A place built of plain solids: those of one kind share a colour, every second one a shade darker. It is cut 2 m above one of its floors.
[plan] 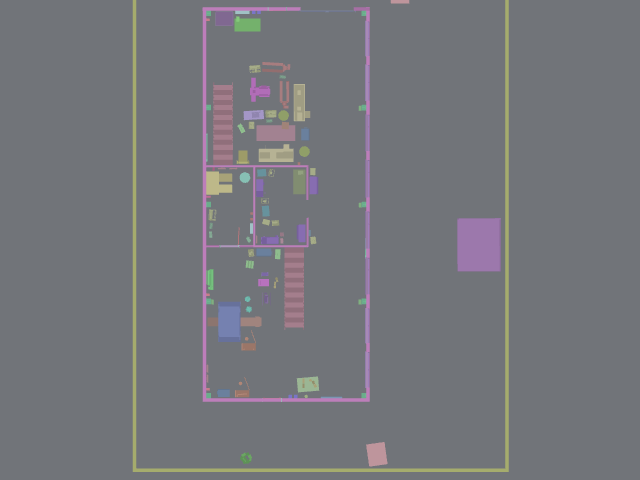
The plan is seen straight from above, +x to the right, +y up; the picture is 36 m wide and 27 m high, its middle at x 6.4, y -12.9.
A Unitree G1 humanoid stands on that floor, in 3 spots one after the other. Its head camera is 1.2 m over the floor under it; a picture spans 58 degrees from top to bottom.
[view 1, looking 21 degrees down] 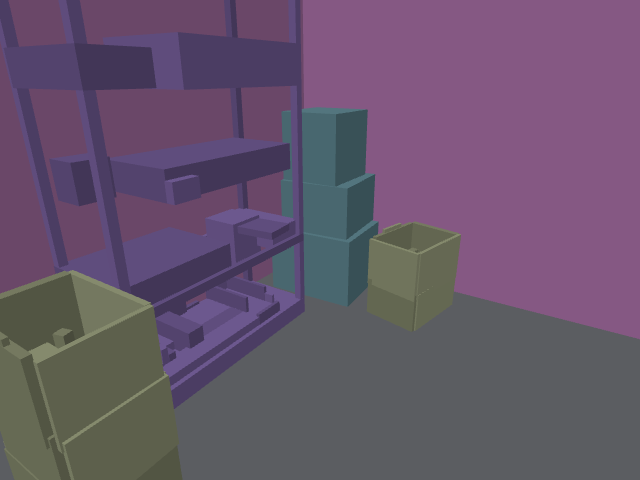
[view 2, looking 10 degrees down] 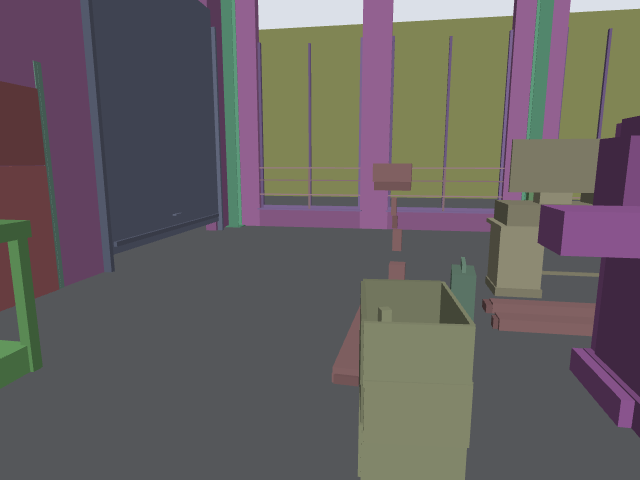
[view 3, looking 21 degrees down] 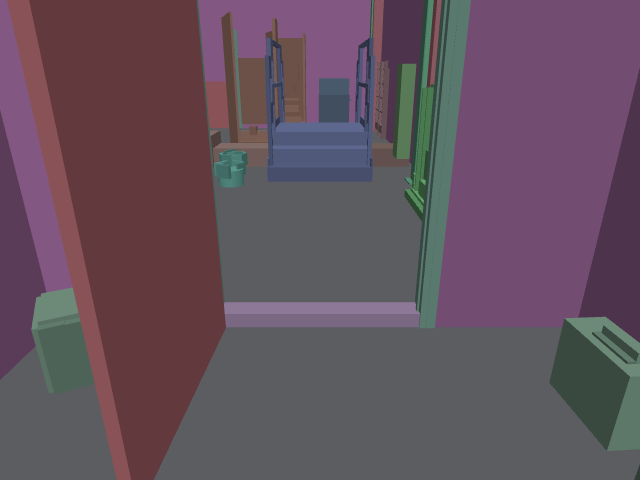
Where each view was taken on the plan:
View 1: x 4.40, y -11.15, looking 123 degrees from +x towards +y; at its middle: carton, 2.34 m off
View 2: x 0.95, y -3.21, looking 10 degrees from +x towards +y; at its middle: ground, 6.91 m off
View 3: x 1.30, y -11.30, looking -90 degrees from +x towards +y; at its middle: ground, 3.35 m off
